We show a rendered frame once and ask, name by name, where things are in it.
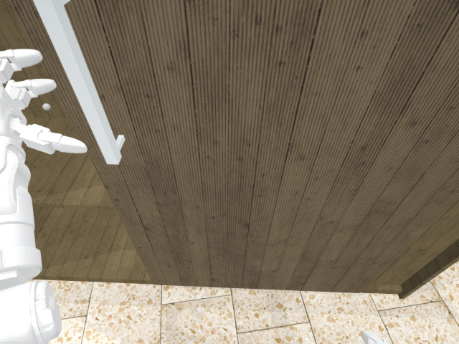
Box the handle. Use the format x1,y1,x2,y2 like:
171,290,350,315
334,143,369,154
33,0,125,165

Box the left robot hand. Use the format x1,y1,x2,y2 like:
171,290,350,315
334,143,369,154
0,49,87,155

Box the robot left upper arm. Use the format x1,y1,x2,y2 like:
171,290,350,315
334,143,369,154
0,280,62,344

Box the wardrobe door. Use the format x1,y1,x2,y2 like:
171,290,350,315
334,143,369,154
370,197,459,285
9,0,459,293

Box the left robot forearm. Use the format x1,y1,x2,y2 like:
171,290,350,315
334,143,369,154
0,135,42,291

